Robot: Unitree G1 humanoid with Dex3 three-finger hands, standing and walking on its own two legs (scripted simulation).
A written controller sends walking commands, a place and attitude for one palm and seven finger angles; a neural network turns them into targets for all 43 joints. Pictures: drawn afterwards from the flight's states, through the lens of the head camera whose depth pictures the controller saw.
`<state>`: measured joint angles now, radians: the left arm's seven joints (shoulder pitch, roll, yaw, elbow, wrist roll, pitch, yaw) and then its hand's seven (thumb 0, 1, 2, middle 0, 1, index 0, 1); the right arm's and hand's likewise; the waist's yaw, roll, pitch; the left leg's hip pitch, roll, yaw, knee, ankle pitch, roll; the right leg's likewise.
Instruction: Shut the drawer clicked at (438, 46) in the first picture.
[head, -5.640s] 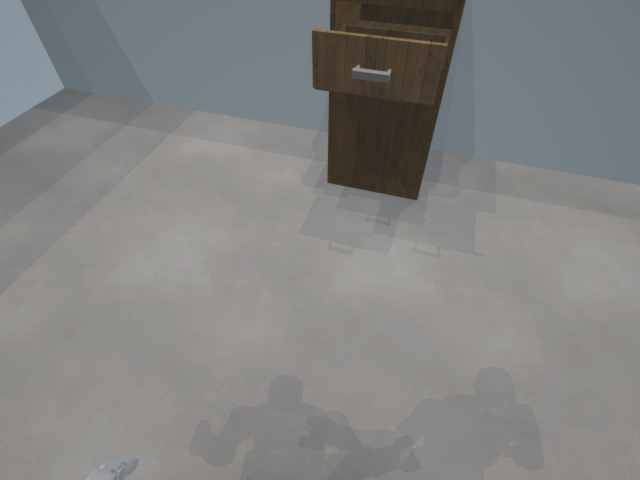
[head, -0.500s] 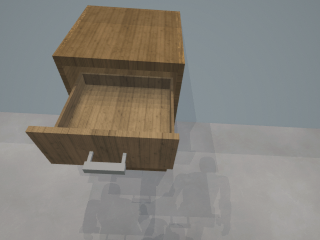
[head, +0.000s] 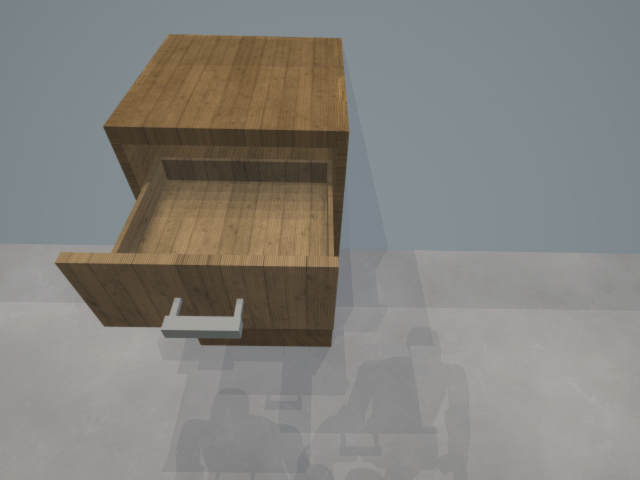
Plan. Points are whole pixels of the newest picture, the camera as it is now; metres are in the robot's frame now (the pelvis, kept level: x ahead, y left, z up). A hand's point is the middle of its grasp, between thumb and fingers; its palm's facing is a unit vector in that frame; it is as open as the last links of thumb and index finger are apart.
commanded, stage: come to a stop and stand still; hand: left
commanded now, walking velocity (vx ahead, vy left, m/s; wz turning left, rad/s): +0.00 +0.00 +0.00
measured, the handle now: (205, 315) +0.36 +0.20 -0.05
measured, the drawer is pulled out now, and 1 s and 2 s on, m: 0.29 0.29 0.29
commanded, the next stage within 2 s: look again from close up in 0.12 s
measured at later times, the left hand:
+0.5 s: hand out of the picture +0.03 +0.19 -0.18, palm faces +0.03 -0.97 -0.23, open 7.4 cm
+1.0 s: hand (163, 409) +0.20 +0.21 -0.02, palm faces +0.25 -0.96 -0.14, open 7.0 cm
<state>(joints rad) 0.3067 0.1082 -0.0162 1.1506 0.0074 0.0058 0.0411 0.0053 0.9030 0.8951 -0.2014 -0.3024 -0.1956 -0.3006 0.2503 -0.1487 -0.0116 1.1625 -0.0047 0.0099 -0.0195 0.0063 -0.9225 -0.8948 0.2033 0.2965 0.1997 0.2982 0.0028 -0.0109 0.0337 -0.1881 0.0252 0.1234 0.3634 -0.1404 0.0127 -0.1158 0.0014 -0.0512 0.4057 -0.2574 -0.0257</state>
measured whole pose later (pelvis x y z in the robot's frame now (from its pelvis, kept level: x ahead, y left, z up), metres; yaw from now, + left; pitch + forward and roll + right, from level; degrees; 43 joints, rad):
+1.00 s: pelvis +0.01 +0.03 -0.02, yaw +4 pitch +1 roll +1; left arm 0.42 0.16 0.01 0.07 -0.13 -0.09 0.11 0.03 0.94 0.90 -0.26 -0.37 -0.25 -0.37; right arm 0.27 -0.23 -0.01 0.79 0.02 -0.27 -0.03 0.01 -0.91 -0.89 0.20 0.30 0.20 0.30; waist -0.03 0.02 -0.04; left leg -0.36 -0.06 0.08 0.59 -0.26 0.06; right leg -0.32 -0.05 -0.06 0.66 -0.37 -0.01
